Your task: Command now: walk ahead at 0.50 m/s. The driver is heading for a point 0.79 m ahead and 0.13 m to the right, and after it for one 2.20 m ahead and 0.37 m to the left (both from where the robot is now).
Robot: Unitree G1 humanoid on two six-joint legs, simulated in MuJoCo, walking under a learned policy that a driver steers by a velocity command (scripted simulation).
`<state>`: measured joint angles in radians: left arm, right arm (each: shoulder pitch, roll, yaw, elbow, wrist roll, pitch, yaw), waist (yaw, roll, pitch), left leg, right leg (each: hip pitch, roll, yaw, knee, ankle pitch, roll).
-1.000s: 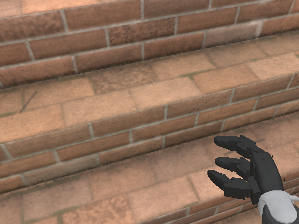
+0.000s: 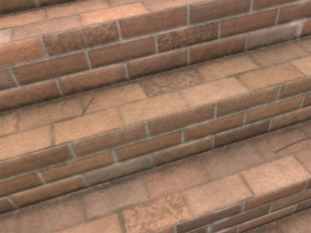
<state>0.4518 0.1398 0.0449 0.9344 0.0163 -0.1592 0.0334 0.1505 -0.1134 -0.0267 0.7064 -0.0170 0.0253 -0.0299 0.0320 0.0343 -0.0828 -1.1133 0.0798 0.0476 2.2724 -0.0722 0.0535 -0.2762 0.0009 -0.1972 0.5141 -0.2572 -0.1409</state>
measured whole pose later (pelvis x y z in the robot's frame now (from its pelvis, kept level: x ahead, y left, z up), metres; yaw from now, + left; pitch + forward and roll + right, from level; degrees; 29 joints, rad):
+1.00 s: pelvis +0.01 +0.11 +0.00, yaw -12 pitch +5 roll +9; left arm 0.63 0.32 0.04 1.07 0.08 -0.06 -0.17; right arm -0.27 -0.16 0.06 0.42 0.02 0.05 0.07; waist 0.01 -0.04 -0.13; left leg -1.22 0.05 0.06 1.91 -0.61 0.00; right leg -0.38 -0.04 0.08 0.66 -0.27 -0.14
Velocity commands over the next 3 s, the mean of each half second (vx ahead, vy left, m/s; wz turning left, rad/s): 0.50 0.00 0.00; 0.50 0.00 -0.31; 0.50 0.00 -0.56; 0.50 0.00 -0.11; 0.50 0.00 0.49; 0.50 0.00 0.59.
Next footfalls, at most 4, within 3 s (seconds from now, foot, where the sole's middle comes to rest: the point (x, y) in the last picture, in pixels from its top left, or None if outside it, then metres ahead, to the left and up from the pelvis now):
0.60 left None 0.25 0.24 -0.54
0.98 right None -0.03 0.03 -0.77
1.32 left None -0.05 0.19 -0.77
1.78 right None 0.10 -0.27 -0.77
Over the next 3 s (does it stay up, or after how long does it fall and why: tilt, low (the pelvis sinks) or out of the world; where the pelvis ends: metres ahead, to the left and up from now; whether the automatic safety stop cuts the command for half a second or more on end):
stays up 0.42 -0.29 0.21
